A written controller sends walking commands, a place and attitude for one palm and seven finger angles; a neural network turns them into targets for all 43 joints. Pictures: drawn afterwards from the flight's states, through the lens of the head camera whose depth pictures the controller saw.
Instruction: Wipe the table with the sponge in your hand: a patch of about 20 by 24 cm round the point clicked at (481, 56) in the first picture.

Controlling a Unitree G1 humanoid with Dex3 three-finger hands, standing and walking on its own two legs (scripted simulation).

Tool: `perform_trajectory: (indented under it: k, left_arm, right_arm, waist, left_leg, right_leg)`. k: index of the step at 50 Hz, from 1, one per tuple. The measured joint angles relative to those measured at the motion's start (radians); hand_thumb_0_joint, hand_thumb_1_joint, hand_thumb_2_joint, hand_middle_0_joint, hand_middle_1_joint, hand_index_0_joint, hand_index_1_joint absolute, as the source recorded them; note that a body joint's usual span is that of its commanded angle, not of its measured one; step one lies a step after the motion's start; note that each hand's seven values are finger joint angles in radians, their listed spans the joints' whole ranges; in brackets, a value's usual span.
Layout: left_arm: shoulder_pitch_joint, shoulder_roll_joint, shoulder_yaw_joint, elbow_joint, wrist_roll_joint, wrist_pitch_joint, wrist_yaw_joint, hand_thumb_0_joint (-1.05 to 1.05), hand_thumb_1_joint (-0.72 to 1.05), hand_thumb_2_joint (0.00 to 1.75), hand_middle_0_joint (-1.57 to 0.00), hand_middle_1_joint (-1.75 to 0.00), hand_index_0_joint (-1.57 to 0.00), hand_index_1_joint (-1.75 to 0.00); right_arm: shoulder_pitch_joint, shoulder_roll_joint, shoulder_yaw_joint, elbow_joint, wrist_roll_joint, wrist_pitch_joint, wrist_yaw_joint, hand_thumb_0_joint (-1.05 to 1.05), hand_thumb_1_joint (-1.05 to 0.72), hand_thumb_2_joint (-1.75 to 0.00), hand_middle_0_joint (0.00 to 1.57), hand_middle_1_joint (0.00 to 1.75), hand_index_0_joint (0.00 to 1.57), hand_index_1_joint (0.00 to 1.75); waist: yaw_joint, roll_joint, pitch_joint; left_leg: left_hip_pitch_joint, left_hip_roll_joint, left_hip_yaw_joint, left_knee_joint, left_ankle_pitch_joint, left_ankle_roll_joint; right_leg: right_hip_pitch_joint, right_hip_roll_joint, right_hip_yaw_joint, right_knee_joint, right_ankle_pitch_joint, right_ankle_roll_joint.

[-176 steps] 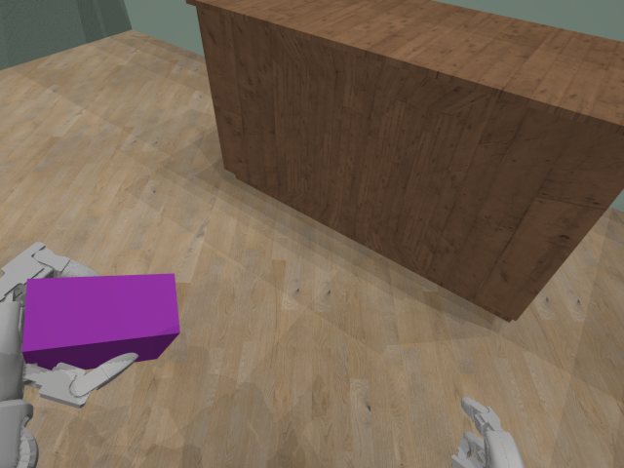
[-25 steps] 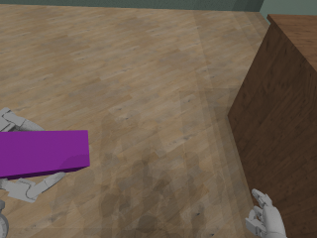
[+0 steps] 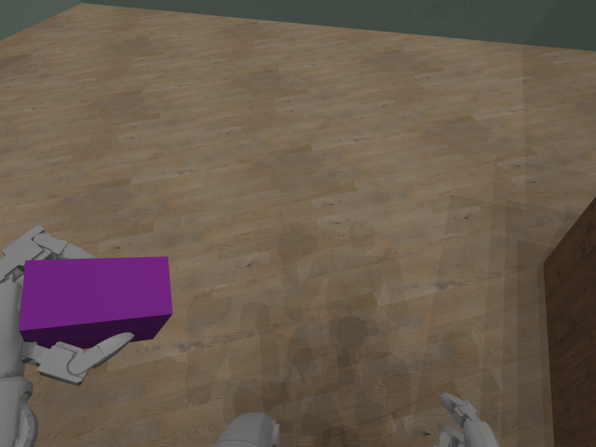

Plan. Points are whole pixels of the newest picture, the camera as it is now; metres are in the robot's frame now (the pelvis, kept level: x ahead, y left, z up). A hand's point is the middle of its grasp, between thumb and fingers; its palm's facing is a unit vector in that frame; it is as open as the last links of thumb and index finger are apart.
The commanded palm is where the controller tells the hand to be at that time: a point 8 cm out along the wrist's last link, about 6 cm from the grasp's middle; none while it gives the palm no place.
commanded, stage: walk to a spot facing it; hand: left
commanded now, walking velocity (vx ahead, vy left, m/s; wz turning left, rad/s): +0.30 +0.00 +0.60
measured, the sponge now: (120, 304) +0.22 +0.20 +0.15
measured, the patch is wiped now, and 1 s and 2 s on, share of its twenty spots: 0.00 0.00 0.00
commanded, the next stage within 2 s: turn to face it in 1.10 s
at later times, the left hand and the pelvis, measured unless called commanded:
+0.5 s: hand (1, 317) +0.19 +0.28 +0.19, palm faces +0.57 -0.69 -0.46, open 10.2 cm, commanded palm +0.13 +0.32 +0.18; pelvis +0.04 +0.01 +0.00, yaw +14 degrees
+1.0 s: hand out of the picture +0.22 +0.33 +0.18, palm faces +0.73 -0.54 -0.41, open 10.2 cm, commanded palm +0.15 +0.35 +0.18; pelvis +0.13 +0.03 -0.02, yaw +26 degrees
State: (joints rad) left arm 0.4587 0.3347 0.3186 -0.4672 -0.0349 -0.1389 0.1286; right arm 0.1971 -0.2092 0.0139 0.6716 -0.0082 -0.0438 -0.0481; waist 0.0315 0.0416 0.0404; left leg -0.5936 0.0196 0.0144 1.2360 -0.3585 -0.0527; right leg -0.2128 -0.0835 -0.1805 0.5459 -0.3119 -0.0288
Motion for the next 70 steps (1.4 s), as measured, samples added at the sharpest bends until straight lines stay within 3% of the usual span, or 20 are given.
perform_trajectory:
  k: [3, 11, 14, 17, 19, 23, 28, 31, 33, 35, 38, 44, 48, 49, 52, 55, 59, 64, 67, 70]
  left_arm:
    - [0.021, 0.012, -0.005, 0.0, 0.006, -0.011, 0.002, -0.01, -0.49, 0.99, -0.72, -1.35, -0.74, -1.34]
    - [0.037, 0.045, 0.024, -0.106, -0.006, -0.018, 0.045, -0.01, -0.49, 0.99, -0.72, -1.35, -0.74, -1.34]
    - [0.027, 0.047, 0.051, -0.161, -0.014, -0.031, 0.065, -0.01, -0.49, 0.99, -0.72, -1.35, -0.74, -1.34]
    - [-0.036, 0.067, 0.067, -0.106, 0.005, -0.059, 0.056, -0.01, -0.49, 0.99, -0.72, -1.35, -0.74, -1.34]
    - [-0.04, 0.071, 0.068, -0.083, 0.013, -0.051, 0.04, -0.01, -0.49, 0.99, -0.72, -1.35, -0.74, -1.34]
    - [0.016, 0.059, 0.059, -0.118, 0.009, -0.062, 0.02, -0.01, -0.49, 0.99, -0.72, -1.35, -0.74, -1.35]
    - [0.052, 0.071, 0.06, -0.103, 0.007, -0.082, 0.009, -0.01, -0.49, 0.99, -0.72, -1.35, -0.74, -1.35]
    - [-0.02, 0.054, 0.038, -0.034, 0.018, -0.062, 0.005, -0.01, -0.49, 0.99, -0.72, -1.35, -0.74, -1.34]
    - [-0.049, 0.018, 0.024, 0.016, 0.014, -0.055, 0.001, -0.01, -0.49, 0.99, -0.72, -1.35, -0.74, -1.35]
    - [-0.044, -0.005, 0.019, 0.037, 0.015, -0.049, -0.001, -0.01, -0.49, 0.99, -0.72, -1.35, -0.74, -1.35]
    - [-0.014, -0.004, 0.012, 0.013, 0.018, -0.042, 0.002, -0.01, -0.49, 0.99, -0.72, -1.35, -0.74, -1.35]
    - [0.054, 0.05, 0.033, -0.121, 0.008, -0.053, 0.031, -0.01, -0.49, 0.99, -0.72, -1.35, -0.74, -1.35]
    - [0.056, 0.067, 0.064, -0.18, -0.001, -0.06, 0.057, -0.01, -0.49, 0.99, -0.72, -1.35, -0.73, -1.35]
    - [0.05, 0.069, 0.075, -0.188, -0.003, -0.065, 0.063, -0.01, -0.49, 0.99, -0.72, -1.35, -0.73, -1.35]
    - [-0.027, 0.083, 0.087, -0.121, 0.007, -0.083, 0.057, -0.01, -0.49, 0.99, -0.72, -1.35, -0.73, -1.35]
    - [-0.042, 0.084, 0.088, -0.086, 0.014, -0.065, 0.034, -0.01, -0.49, 0.99, -0.72, -1.35, -0.73, -1.35]
    - [0.03, 0.065, 0.074, -0.135, 0.0, -0.073, 0.019, -0.01, -0.49, 0.99, -0.72, -1.35, -0.73, -1.35]
    - [0.074, 0.076, 0.075, -0.122, 0.0, -0.083, 0.014, -0.01, -0.5, 0.99, -0.72, -1.35, -0.73, -1.35]
    - [0.01, 0.038, 0.052, -0.044, 0.015, -0.065, 0.017, -0.01, -0.5, 0.99, -0.72, -1.35, -0.73, -1.35]
    - [-0.042, -0.018, 0.025, 0.031, 0.014, -0.042, 0.018, -0.01, -0.5, 0.99, -0.72, -1.35, -0.73, -1.35]
  right_arm:
    - [0.011, -0.023, -0.023, -0.018, -0.003, 0.004, -0.017, 0.02, -0.9, -0.9, 0.2, 0.3, 0.2, 0.3]
    - [0.039, -0.072, -0.073, -0.093, -0.006, -0.011, -0.032, 0.02, -0.9, -0.9, 0.2, 0.3, 0.19, 0.3]
    - [0.03, -0.082, -0.075, -0.135, -0.002, -0.023, -0.034, 0.02, -0.9, -0.9, 0.2, 0.3, 0.19, 0.3]
    - [-0.021, -0.013, -0.069, -0.109, 0.013, -0.037, -0.018, 0.02, -0.9, -0.9, 0.19, 0.3, 0.19, 0.3]
    - [-0.026, 0.033, -0.045, -0.096, 0.022, -0.038, -0.001, 0.02, -0.9, -0.9, 0.19, 0.3, 0.19, 0.3]
    - [0.0, 0.092, 0.001, -0.083, 0.022, -0.062, 0.015, 0.02, -0.9, -0.9, 0.2, 0.3, 0.2, 0.3]
    - [0.037, 0.106, 0.031, -0.063, 0.015, -0.066, 0.007, 0.02, -0.9, -0.9, 0.2, 0.3, 0.2, 0.3]
    - [0.017, 0.069, 0.022, -0.022, 0.014, -0.041, 0.0, 0.02, -0.9, -0.9, 0.2, 0.3, 0.2, 0.3]
    - [-0.009, 0.033, 0.012, 0.013, 0.009, -0.022, 0.002, 0.02, -0.9, -0.9, 0.2, 0.3, 0.2, 0.3]
    - [-0.023, 0.003, -0.001, 0.021, 0.009, -0.006, 0.0, 0.02, -0.9, -0.9, 0.2, 0.3, 0.2, 0.3]
    - [-0.024, -0.028, -0.025, -0.003, 0.008, -0.001, -0.007, 0.02, -0.9, -0.9, 0.2, 0.3, 0.2, 0.3]
    - [0.007, -0.07, -0.07, -0.086, 0.002, -0.011, -0.016, 0.02, -0.9, -0.9, 0.2, 0.3, 0.2, 0.3]
    - [0.022, -0.079, -0.083, -0.126, 0.005, -0.011, -0.022, 0.02, -0.9, -0.9, 0.19, 0.3, 0.19, 0.3]
    - [0.02, -0.082, -0.085, -0.14, 0.007, -0.014, -0.024, 0.02, -0.9, -0.9, 0.19, 0.3, 0.19, 0.3]
    - [-0.022, -0.024, -0.083, -0.119, 0.017, -0.024, -0.018, 0.02, -0.9, -0.9, 0.19, 0.3, 0.19, 0.3]
    - [-0.033, 0.04, -0.047, -0.098, 0.027, -0.025, 0.005, 0.02, -0.9, -0.9, 0.19, 0.3, 0.19, 0.3]
    - [-0.006, 0.094, -0.003, -0.089, 0.024, -0.05, 0.023, 0.02, -0.9, -0.9, 0.2, 0.3, 0.2, 0.3]
    - [0.025, 0.109, 0.029, -0.068, 0.022, -0.054, 0.013, 0.02, -0.9, -0.9, 0.2, 0.3, 0.2, 0.3]
    - [-0.004, 0.071, 0.029, -0.026, 0.02, -0.035, 0.001, 0.02, -0.9, -0.9, 0.2, 0.3, 0.2, 0.3]
    - [-0.046, 0.024, 0.022, 0.012, 0.014, -0.019, -0.003, 0.02, -0.9, -0.9, 0.2, 0.3, 0.2, 0.3]
  waist:
    - [-0.014, -0.033, 0.0]
    - [-0.008, -0.092, 0.002]
    - [-0.009, -0.09, 0.007]
    - [-0.026, -0.109, 0.041]
    - [-0.038, -0.102, 0.028]
    - [-0.032, -0.062, 0.017]
    - [0.006, 0.004, 0.008]
    - [0.015, 0.036, 0.016]
    - [0.018, 0.033, 0.026]
    - [0.007, 0.021, 0.033]
    - [-0.011, -0.016, 0.041]
    - [-0.021, -0.088, 0.047]
    - [-0.018, -0.11, 0.039]
    - [-0.02, -0.102, 0.036]
    - [-0.038, -0.108, 0.064]
    - [-0.052, -0.092, 0.052]
    - [-0.043, -0.046, 0.041]
    - [0.011, 0.005, 0.029]
    - [0.033, 0.04, 0.031]
    - [0.04, 0.029, 0.033]
  left_leg:
    - [0.019, 0.029, 0.053, -0.054, 0.019, -0.001]
    - [0.218, 0.057, 0.144, -0.529, -0.049, 0.033]
    - [0.307, 0.041, 0.14, -0.686, 0.093, 0.074]
    - [0.291, 0.031, 0.111, -0.593, 0.055, 0.055]
    - [0.297, 0.034, 0.084, -0.608, 0.038, 0.046]
    - [0.333, 0.047, 0.04, -0.684, 0.068, 0.03]
    - [0.355, 0.064, -0.006, -0.65, 0.022, 0.016]
    - [0.235, 0.049, -0.034, -0.311, -0.11, 0.058]
    - [0.149, 0.025, -0.022, -0.079, -0.082, 0.049]
    - [0.085, 0.027, 0.008, 0.03, -0.037, 0.034]
    - [0.052, 0.046, 0.057, -0.037, 0.003, 0.026]
    - [0.134, 0.068, 0.135, -0.431, 0.002, 0.035]
    - [0.248, 0.042, 0.172, -0.646, 0.047, 0.047]
    - [0.265, 0.04, 0.163, -0.68, 0.138, 0.067]
    - [0.248, 0.037, 0.134, -0.58, 0.106, 0.073]
    - [0.255, 0.044, 0.093, -0.6, 0.082, 0.062]
    - [0.281, 0.059, 0.047, -0.668, 0.108, 0.041]
    - [0.299, 0.074, 0.007, -0.643, 0.073, 0.005]
    - [0.245, 0.072, -0.004, -0.442, -0.072, 0.026]
    - [0.189, 0.034, 0.019, -0.249, -0.105, 0.018]
  right_leg:
    - [0.027, -0.034, -0.033, -0.057, 0.027, 0.007]
    - [0.002, -0.097, -0.107, -0.018, -0.004, 0.032]
    - [-0.086, -0.122, -0.078, 0.206, -0.097, 0.058]
    - [-0.223, -0.072, 0.064, 0.591, -0.214, 0.07]
    - [-0.298, -0.044, 0.09, 0.696, -0.201, 0.081]
    - [-0.326, -0.034, 0.069, 0.504, -0.112, 0.092]
    - [-0.167, 0.002, 0.019, 0.107, -0.033, 0.096]
    - [-0.148, -0.006, -0.02, 0.13, 0.041, 0.0]
    - [-0.123, -0.022, -0.03, 0.131, 0.014, -0.015]
    - [-0.088, -0.033, -0.043, 0.091, 0.018, -0.01]
    - [-0.042, -0.051, -0.064, 0.02, 0.038, -0.006]
    - [-0.004, -0.079, -0.099, -0.024, 0.025, 0.01]
    - [-0.018, -0.108, -0.108, 0.082, -0.055, 0.038]
    - [-0.049, -0.114, -0.095, 0.166, -0.088, 0.046]
    - [-0.175, -0.071, 0.048, 0.521, -0.225, 0.064]
    - [-0.281, -0.033, 0.092, 0.65, -0.2, 0.081]
    - [-0.287, -0.026, 0.073, 0.44, -0.115, 0.096]
    - [-0.138, 0.016, 0.034, 0.085, -0.028, 0.099]
    - [-0.122, 0.029, 0.021, 0.098, 0.051, 0.005]
    - [-0.104, 0.022, 0.039, 0.092, 0.022, -0.014]
